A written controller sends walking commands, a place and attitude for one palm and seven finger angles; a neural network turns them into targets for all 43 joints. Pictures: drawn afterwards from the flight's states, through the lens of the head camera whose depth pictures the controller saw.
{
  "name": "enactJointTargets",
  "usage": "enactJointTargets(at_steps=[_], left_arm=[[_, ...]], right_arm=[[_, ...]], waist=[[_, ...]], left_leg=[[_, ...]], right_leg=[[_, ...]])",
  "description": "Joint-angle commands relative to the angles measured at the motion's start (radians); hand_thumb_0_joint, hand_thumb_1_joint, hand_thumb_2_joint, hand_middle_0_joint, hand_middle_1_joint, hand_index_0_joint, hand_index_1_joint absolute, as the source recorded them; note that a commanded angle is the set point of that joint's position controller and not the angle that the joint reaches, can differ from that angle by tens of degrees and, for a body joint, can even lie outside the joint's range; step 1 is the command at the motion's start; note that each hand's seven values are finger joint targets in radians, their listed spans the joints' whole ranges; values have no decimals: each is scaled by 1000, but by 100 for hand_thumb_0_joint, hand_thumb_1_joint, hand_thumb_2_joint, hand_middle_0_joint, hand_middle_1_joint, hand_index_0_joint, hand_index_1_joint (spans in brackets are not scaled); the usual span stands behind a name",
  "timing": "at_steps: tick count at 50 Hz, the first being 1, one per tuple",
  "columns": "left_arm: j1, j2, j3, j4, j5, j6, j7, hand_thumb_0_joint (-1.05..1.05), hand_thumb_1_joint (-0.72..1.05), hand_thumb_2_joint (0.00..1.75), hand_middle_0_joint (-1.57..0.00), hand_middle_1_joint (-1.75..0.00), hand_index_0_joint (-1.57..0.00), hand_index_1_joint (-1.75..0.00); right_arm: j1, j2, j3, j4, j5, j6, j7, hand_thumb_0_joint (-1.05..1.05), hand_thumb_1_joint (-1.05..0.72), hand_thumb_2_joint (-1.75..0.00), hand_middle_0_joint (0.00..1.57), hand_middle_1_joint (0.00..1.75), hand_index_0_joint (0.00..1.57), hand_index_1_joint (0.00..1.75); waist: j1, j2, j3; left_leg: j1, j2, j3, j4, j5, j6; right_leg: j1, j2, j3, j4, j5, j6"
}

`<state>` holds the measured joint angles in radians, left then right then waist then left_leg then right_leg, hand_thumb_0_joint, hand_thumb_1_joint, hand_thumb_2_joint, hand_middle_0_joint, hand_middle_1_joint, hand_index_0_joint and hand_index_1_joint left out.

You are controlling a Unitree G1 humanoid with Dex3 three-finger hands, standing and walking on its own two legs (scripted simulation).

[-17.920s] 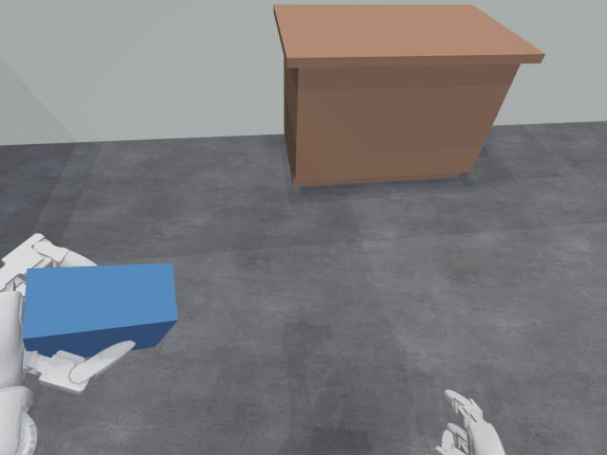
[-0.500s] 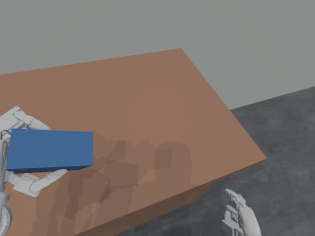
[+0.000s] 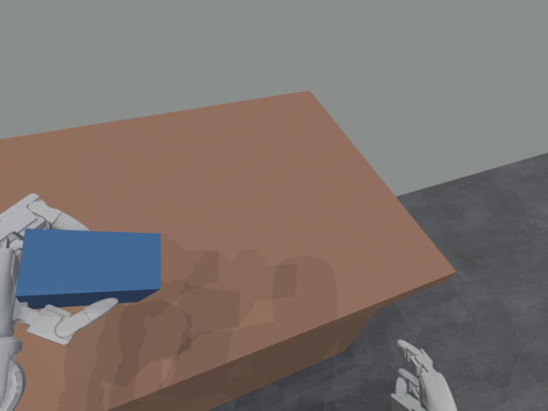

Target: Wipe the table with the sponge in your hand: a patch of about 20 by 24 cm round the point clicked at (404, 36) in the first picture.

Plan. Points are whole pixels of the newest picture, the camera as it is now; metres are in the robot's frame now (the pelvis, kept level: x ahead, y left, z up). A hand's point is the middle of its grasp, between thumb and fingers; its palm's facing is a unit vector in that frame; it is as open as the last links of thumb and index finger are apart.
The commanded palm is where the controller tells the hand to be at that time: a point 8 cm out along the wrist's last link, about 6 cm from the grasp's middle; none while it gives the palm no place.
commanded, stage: shuffle to correct the standing spot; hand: left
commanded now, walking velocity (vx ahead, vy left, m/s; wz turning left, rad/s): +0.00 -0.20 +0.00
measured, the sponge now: (111, 271) +0.23 +0.22 +0.13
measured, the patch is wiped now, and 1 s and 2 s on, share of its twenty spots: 0.00 0.00 0.00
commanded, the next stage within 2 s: come to a stop and stand still in 0.42 s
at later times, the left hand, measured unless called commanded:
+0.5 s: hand (144, 263) +0.23 +0.17 +0.15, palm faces +0.30 -0.86 -0.40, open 10.1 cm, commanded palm +0.17 +0.21 +0.17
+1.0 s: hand (141, 253) +0.25 +0.18 +0.15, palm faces +0.34 -0.85 -0.41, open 10.1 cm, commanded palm +0.19 +0.22 +0.17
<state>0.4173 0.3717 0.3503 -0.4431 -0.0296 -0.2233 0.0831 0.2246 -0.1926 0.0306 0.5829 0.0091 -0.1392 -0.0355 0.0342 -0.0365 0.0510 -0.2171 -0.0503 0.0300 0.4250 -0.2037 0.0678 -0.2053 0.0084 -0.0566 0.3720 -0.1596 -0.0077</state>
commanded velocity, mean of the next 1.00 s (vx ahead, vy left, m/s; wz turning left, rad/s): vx -0.02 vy -0.07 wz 0.00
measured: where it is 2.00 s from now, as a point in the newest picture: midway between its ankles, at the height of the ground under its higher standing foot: outside the picture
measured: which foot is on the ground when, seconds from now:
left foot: down 0.00-1.00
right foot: down 0.00-1.00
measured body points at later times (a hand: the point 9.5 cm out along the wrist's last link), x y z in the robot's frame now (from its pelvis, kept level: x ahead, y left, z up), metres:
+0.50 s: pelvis +0.01 -0.06 +0.00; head +0.04 -0.05 +0.44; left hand +0.21 +0.22 +0.18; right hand +0.18 -0.30 -0.08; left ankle +0.02 +0.07 -0.74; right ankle +0.02 -0.12 -0.74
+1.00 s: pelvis +0.03 -0.06 +0.00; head +0.05 -0.06 +0.45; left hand +0.22 +0.23 +0.17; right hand +0.21 -0.29 -0.08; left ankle +0.02 +0.07 -0.74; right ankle +0.02 -0.12 -0.74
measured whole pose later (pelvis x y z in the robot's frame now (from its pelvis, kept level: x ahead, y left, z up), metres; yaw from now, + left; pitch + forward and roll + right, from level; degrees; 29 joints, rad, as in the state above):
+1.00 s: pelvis +0.03 -0.06 +0.00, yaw +0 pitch +1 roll -1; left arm 0.47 0.38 0.33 -0.48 -0.06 -0.14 0.11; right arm 0.16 -0.23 0.01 0.58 0.03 -0.06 -0.04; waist 0.02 0.01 0.04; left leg -0.21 0.02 -0.02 0.45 -0.25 -0.01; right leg -0.18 0.09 -0.08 0.36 -0.19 -0.08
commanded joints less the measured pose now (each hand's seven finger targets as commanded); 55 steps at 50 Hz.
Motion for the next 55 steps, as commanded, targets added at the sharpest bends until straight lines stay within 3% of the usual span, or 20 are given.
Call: enactJointTargets(at_steps=[1, 3, 4, 5, 9, 10, 13, 16, 19, 20, 24, 26, 30, 32, 34, 35, 38, 39, 47, 55], left_arm=[[-128, 164, 99, -243, -19, -72, 19, 0, 10, 130, -120, -160, -120, -160], [-122, 164, 100, -253, -20, -68, 17, 0, 10, 130, -120, -160, -120, -160], [-114, 178, 119, -264, -22, -63, 19, 0, 10, 130, -120, -160, -120, -160], [-99, 143, 88, -239, -30, -63, 12, 0, 10, 130, -120, -160, -120, -160], [-71, 177, 129, -260, -33, -50, 15, 0, 10, 130, -120, -160, -120, -160], [-65, 156, 108, -248, -41, -49, 8, 0, 10, 130, -120, -160, -120, -160], [-60, 176, 127, -272, -48, -43, 6, 0, 10, 130, -120, -160, -120, -160], [-53, 181, 128, -289, -55, -35, 3, 0, 10, 130, -120, -160, -120, -160], [-39, 199, 148, -293, -62, -21, 7, 0, 10, 130, -120, -160, -120, -160], [-36, 173, 126, -279, -67, -20, 4, 0, 10, 130, -120, -160, -120, -160], [-32, 205, 151, -300, -71, -6, 12, 0, 10, 130, -120, -160, -120, -160], [-19, 201, 148, -297, -74, -2, 12, 0, 10, 130, -120, -160, -120, -160], [29, 177, 138, -263, -75, 4, 37, 0, 10, 130, -120, -160, -120, -160], [35, 190, 145, -274, -68, 2, 47, 0, 10, 130, -120, -160, -120, -160], [42, 205, 155, -269, -64, -1, 56, 0, 10, 130, -120, -160, -120, -160], [37, 184, 131, -263, -62, -5, 55, 0, 10, 130, -120, -160, -120, -160], [20, 185, 125, -240, -53, -4, 57, 0, 10, 130, -120, -160, -120, -160], [-1, 194, 124, -258, -51, -4, 58, 0, 10, 130, -120, -160, -120, -160], [6, 178, 115, -238, -46, 12, 57, 0, 10, 130, -120, -160, -120, -160], [-6, 172, 96, -275, -48, 9, 46, 0, 10, 130, -120, -160, -120, -160]], right_arm=[[-89, -131, -63, -165, 2, -57, -11, 0, -90, -90, 20, 30, 20, 30], [-82, -134, -70, -168, 3, -53, -6, 0, -90, -90, 20, 30, 20, 30], [-106, -129, -65, -170, 7, -54, -2, 0, -90, -90, 20, 30, 20, 30], [-94, -129, -61, -167, 1, -48, 0, 0, -90, -90, 20, 30, 20, 30], [-104, -129, -70, -178, 9, -42, 7, 0, -90, -90, 20, 30, 20, 30], [-96, -129, -66, -178, 3, -37, 6, 0, -90, -90, 20, 30, 20, 30], [-90, -135, -79, -184, 4, -36, 3, 0, -90, -90, 20, 30, 20, 30], [-95, -135, -80, -184, 3, -37, -1, 0, -90, -90, 20, 30, 20, 30], [-111, -135, -79, -182, 7, -38, -6, 0, -90, -90, 20, 30, 20, 30], [-98, -136, -79, -177, 2, -35, -7, 0, -90, -90, 20, 30, 20, 30], [-109, -140, -85, -177, 8, -34, -12, 0, -90, -90, 20, 30, 20, 30], [-98, -143, -90, -178, 5, -28, -16, 0, -90, -90, 20, 30, 20, 30], [-108, -132, -72, -170, 20, -16, -13, 0, -90, -90, 20, 30, 20, 30], [-114, -136, -67, -166, 22, -10, -15, 0, -90, -90, 20, 30, 20, 30], [-130, -140, -61, -152, 22, -5, -18, 0, -90, -90, 20, 30, 20, 30], [-129, -135, -54, -153, 20, -2, -19, 0, -90, -90, 20, 30, 20, 30], [-133, -140, -56, -155, 20, 6, -23, 0, -90, -90, 20, 30, 20, 30], [-145, -147, -58, -149, 20, 6, -23, 0, -90, -90, 20, 30, 20, 30], [-137, -140, -63, -166, 21, 26, -21, 0, -90, -90, 20, 30, 20, 30], [-131, -127, -52, -172, 17, 15, -26, 0, -90, -90, 20, 30, 20, 30]], waist=[[-12, 143, -128], [-12, 122, -145], [-13, 140, -148], [-14, 146, -147], [-16, 127, -152], [-17, 122, -155], [-18, 108, -172], [-21, 128, -179], [-20, 104, -175], [-23, 88, -184], [-25, 95, -178], [-25, 66, -184], [-30, 28, -198], [-26, 10, -191], [-24, 38, -178], [-23, 51, -176], [-13, 15, -170], [-16, 43, -172], [-15, 10, -222], [-20, 89, -190]], left_leg=[[-57, 192, -184, -177, 17, -85], [-34, 196, -173, -145, 90, -90], [-16, 193, -156, -145, 100, -97], [-35, 198, -163, -149, 82, -87], [-26, 196, -145, -110, 101, -80], [-39, 198, -143, -108, 87, -69], [-20, 198, -142, -67, 119, -60], [-6, 191, -126, -40, 137, -54], [6, 182, -103, -16, 83, -49], [-6, 178, -103, -6, 68, -45], [7, 159, -81, 26, 21, -45], [-2, 153, -68, 57, 12, -40], [-6, 96, -49, 142, -24, -38], [-37, 84, -57, 155, -14, -38], [-38, 84, -65, 126, 3, -35], [-35, 88, -69, 100, 21, -33], [-32, 99, -69, 76, 70, -25], [6, 102, -69, 65, 92, -25], [32, 123, -77, 42, 217, -27], [37, 147, -138, -47, 206, -30]], right_leg=[[120, -33, 63, 20, 22, -7], [119, -38, 61, 21, 46, -10], [101, -31, 56, 26, 39, -8], [106, -29, 50, 20, 25, -7], [100, -33, 61, 14, 59, -13], [103, -34, 58, 4, 59, -9], [99, -49, 82, 3, 102, -18], [83, -49, 91, -1, 132, -19], [46, -56, 118, -14, 120, -21], [53, -60, 118, -19, 114, -23], [10, -77, 154, -39, 91, -26], [14, -91, 166, -48, 97, -12], [23, -165, 247, -143, 46, 18], [60, -191, 268, -161, 100, 31], [69, -195, 255, -159, 145, 48], [81, -188, 229, -149, 142, 57], [120, -173, 218, -143, 214, 98], [99, -171, 210, -131, 245, 87], [185, -146, 154, -45, 416, 67], [140, -111, 125, -40, 215, -5]])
